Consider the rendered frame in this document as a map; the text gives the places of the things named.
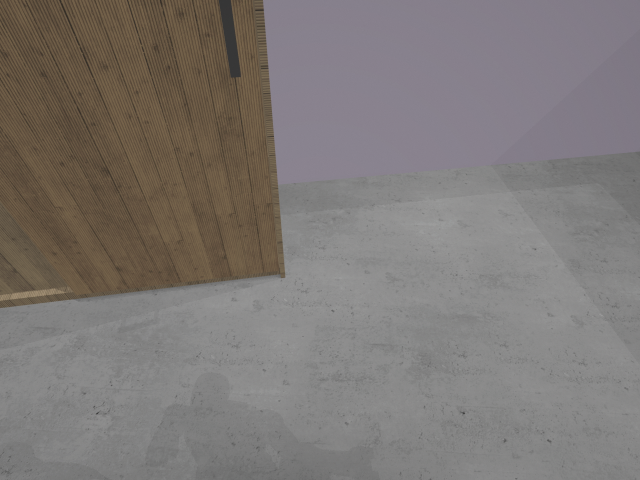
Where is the handle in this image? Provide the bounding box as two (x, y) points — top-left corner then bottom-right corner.
(219, 0), (241, 78)

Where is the wardrobe door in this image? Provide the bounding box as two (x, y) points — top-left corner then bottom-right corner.
(0, 0), (279, 295)
(0, 202), (68, 294)

